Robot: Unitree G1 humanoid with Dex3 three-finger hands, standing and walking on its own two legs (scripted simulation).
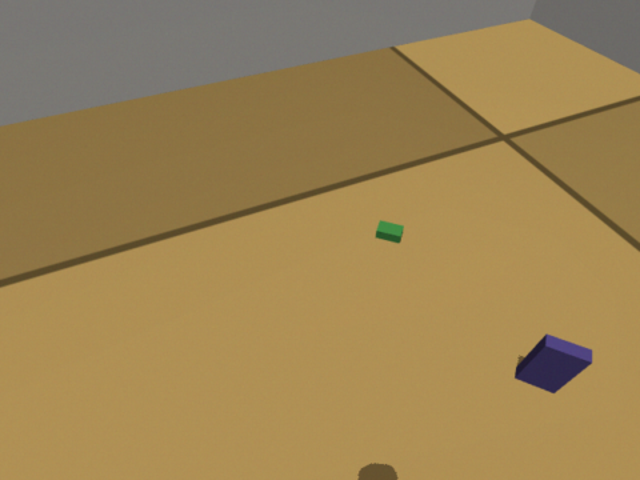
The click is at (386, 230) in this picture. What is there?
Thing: flat box
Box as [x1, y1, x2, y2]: [375, 220, 403, 242]
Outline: 380,220 375,237 399,242 403,226
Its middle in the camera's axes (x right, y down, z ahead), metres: +0.29 -0.02 +1.65
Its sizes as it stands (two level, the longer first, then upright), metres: 0.103 0.063 0.043
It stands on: the floor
